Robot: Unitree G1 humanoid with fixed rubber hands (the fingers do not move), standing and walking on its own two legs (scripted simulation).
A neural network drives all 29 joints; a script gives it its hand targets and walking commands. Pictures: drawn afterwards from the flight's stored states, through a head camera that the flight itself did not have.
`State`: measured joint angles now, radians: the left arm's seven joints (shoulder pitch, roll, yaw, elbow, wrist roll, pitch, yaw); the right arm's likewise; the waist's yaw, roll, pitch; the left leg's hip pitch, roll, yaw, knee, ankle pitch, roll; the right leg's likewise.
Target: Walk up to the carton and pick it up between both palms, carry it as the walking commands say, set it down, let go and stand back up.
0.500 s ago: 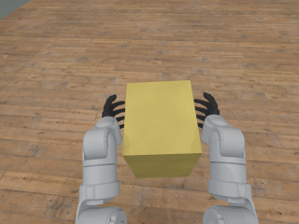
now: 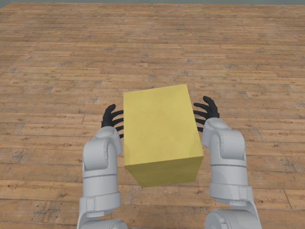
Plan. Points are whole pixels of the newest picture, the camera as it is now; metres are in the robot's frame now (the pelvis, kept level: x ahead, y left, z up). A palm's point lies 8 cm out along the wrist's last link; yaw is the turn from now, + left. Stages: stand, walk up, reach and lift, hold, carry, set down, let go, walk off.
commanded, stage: carry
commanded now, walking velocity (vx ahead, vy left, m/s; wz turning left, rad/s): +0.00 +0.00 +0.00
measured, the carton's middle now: (162, 140) +0.34 +0.01 +0.03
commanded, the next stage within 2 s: none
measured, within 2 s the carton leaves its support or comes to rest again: neither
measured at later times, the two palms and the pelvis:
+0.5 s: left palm (138, 162) +0.25 +0.07 +0.08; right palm (247, 160) +0.25 -0.18 +0.09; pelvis -0.03 -0.06 +0.00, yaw +1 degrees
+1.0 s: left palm (196, 178) +0.21 -0.06 +0.09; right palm out of the picture +0.20 -0.31 +0.09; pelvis -0.07 -0.17 +0.00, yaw +0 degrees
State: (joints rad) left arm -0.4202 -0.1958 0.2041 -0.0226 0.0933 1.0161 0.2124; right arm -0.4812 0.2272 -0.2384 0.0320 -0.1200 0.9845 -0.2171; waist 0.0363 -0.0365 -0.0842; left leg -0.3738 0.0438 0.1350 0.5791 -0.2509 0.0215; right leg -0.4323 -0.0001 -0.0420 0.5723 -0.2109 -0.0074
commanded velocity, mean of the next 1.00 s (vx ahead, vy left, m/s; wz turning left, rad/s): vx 0.00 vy -0.19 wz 0.00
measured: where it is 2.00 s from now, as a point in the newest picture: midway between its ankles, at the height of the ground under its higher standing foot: outside the picture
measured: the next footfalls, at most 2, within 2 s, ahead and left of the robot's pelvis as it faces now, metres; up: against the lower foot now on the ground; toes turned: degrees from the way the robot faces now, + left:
left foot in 0.50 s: +0.01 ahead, +0.06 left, +0.00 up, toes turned +8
right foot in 0.82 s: +0.01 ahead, -0.29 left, +0.00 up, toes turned -5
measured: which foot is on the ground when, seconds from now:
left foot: down 0.00-0.28, up 0.30-0.48, down 0.50-0.82, up 0.84-1.00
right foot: down 0.00-0.52, up 0.54-0.80, down 0.82-1.00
